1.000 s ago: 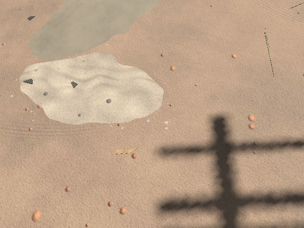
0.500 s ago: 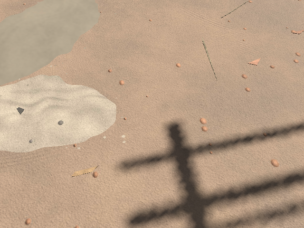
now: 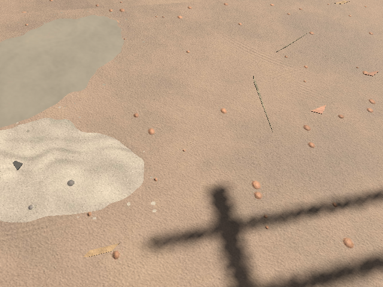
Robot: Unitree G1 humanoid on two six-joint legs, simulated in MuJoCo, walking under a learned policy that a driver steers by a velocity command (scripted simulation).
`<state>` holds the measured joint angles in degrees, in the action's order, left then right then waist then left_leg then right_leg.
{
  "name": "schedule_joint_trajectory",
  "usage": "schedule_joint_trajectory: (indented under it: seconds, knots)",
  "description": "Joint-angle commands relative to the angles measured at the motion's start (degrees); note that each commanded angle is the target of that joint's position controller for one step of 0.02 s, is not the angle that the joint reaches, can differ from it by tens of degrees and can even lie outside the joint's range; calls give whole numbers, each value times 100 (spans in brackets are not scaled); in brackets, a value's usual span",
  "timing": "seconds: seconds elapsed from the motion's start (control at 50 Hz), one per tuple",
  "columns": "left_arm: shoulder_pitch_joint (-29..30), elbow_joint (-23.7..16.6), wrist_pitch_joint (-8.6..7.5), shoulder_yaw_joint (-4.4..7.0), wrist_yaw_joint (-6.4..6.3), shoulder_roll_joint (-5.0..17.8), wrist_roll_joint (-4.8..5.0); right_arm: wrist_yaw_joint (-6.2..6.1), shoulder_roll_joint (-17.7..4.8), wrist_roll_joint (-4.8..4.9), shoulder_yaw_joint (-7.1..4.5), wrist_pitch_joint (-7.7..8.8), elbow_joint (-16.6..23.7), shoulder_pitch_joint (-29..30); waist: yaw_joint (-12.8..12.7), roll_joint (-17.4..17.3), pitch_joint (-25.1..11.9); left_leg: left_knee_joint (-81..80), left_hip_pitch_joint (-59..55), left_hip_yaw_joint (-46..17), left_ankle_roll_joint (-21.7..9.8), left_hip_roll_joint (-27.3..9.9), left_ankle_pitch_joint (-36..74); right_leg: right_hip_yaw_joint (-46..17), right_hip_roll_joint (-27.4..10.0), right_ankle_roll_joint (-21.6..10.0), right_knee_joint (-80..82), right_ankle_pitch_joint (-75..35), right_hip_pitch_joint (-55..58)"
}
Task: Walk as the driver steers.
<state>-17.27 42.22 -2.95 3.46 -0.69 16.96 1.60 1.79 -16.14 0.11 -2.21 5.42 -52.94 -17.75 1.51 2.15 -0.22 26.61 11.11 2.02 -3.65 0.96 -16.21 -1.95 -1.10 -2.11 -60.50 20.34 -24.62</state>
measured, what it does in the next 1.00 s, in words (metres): walks ahead, turning left: right foot, then left foot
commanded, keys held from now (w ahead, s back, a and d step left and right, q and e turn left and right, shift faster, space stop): w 0.36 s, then w+q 0.64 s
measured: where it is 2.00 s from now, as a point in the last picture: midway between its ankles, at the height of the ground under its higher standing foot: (128, 167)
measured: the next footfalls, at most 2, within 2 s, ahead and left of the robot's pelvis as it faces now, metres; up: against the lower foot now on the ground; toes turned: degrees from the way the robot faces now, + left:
right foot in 0.38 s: +0.38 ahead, -0.13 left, +0.00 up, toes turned -1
left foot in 0.92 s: +0.65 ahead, +0.14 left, +0.00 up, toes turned +18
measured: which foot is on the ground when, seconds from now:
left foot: down 0.00-0.38, up 0.40-0.90, down 0.92-1.00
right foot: up 0.00-0.36, down 0.38-0.90, up 0.92-1.00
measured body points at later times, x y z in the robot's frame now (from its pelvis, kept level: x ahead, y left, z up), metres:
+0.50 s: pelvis +0.27 -0.05 -0.01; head +0.30 -0.05 +0.44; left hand +0.44 +0.21 -0.10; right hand +0.29 -0.32 -0.14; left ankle +0.13 +0.09 -0.64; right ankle +0.34 -0.13 -0.74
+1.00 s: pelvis +0.55 +0.04 -0.02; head +0.59 +0.06 +0.43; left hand +0.54 +0.33 -0.15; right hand +0.79 -0.17 -0.11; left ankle +0.61 +0.13 -0.74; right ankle +0.42 -0.14 -0.64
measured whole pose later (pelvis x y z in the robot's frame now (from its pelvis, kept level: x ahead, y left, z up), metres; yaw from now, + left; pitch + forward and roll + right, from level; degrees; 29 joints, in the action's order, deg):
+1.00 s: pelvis +0.55 +0.04 -0.02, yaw +18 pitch +1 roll -1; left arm -14.0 47.5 -4.9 3.1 0.1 16.9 1.3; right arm 2.3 -16.9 1.2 -3.9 2.8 -39.4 -8.7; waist -0.6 -0.1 4.5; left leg 35.3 26.3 1.9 -6.0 3.1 -10.7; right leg 1.6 -1.7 0.1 -66.5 27.5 -14.5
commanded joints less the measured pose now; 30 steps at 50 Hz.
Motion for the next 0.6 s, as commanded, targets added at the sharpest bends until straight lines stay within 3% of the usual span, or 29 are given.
schedule_joint_trajectory:
  seconds: [0.02, 0.12, 0.18, 0.26, 0.3, 0.32, 0.34, 0.36, 0.38, 0.4, 0.42, 0.44, 0.46, 0.48, 0.52, 0.56, 0.6]
  knots:
    - [525, -520, -177, 139, 60, 453, -99, -59, -762, -31, -105, 66, 326, -7, 100, -807, 470, -1922, -1001, -1966, -678, -1406, -260, -170, -541, 19, 1, -939, -1913]
    - [1188, -767, -172, 36, 108, 154, -92, -156, -809, 0, -70, -2, 213, -355, 241, -604, 471, -1992, -1031, -973, -672, -1158, 1716, 140, -450, 306, 1392, -1913, -1838]
    - [1786, -938, -232, -39, 214, 38, -48, -206, -876, 28, -66, -48, 146, -598, 435, -630, 636, -2098, -874, -703, -639, -1117, 1750, 336, -300, 325, 2370, -2525, -1431]
    - [2297, -1127, -294, -60, 360, 75, -5, -210, -908, 76, -91, -137, 17, -894, 471, -606, 836, -1907, -1367, -684, -679, -1416, 2096, 330, -165, 147, 2996, -2455, -1388]
    - [2268, -1158, -320, -26, 406, 201, -9, -225, -973, 92, -134, -180, 7, -870, 286, -674, 719, -1560, -1735, -655, -600, -1553, 2994, 334, -71, -51, 3182, -2114, -1188]
    - [2061, -1112, -317, 24, 400, 325, -26, -238, -1056, 82, -168, -196, 28, -819, 112, -772, 498, -1222, -1875, -620, -544, -1564, 3979, 408, 68, -159, 3192, -1902, -808]
    - [1618, -1001, -302, 104, 369, 498, -42, -250, -1150, 66, -206, -226, 49, -771, -165, -895, 122, -633, -1964, -562, -493, -1525, 5091, 522, 246, -298, 3154, -1700, -175]
    - [701, -735, -279, 227, 311, 724, -37, -259, -1133, 34, -199, -276, 92, -658, -673, -861, -482, 432, -1733, -364, -357, -1310, 5715, 648, 374, -495, 3308, -1868, 1052]
    - [-363, -501, -240, 309, 222, 968, -105, -266, -956, -42, -120, -269, 225, -639, -1099, -634, -1292, 1959, -372, -423, -219, -1132, 4421, -177, -407, -810, 2950, -1897, 3110]
    - [-735, -374, -242, 406, 216, 1499, -203, -194, -15, -67, 142, -160, 359, -1483, -614, 1017, -2316, 4305, 2008, -366, 161, 45, -133, -3058, -2094, -1754, 3233, -835, 5356]
    - [-822, -359, -222, 278, 201, 883, -193, -143, -584, 121, 18, -17, 218, -1235, -897, 828, -2520, 5024, 2619, -1193, 124, 124, -1565, -4173, -2318, -1798, 4156, 24, 5133]
    - [-325, -339, -227, 187, 173, 680, -162, -132, -1006, 313, -133, 33, 491, -490, -823, 565, -1243, 5149, 3030, -1065, 82, -214, -1185, -3094, -2082, -1414, 4363, -2, 4139]
    - [84, -324, -239, 143, 165, 545, -142, -160, -947, 318, -128, 49, 589, -137, -620, 175, -628, 4867, 2899, -884, 85, -522, -628, -2249, -1835, -1215, 4567, -459, 3178]
    - [365, -291, -274, 100, 188, 377, -164, -188, -830, 238, -142, 14, 593, -16, -422, 4, -252, 4536, 2693, -836, 129, -691, -295, -1660, -1583, -1085, 4782, -913, 2451]
    - [673, -204, -386, 86, 221, 220, -224, -215, -569, 197, -151, -174, 473, -371, -66, 258, -74, 4230, 2043, -873, 209, -915, 81, -858, -1276, -964, 5188, -1283, 1632]
    - [728, -51, -477, 115, 235, 257, -212, -236, -379, 185, -143, -316, 503, -399, 48, 195, 131, 4057, 2066, -866, 301, -964, 199, -357, -1262, -1002, 5413, -1691, 1256]
    - [697, 79, -511, 156, 204, 383, -248, -263, -386, 147, -161, -368, 678, -89, 32, 145, 330, 3671, 2441, -944, 381, -982, 644, 33, -1239, -1001, 5534, -1938, 1218]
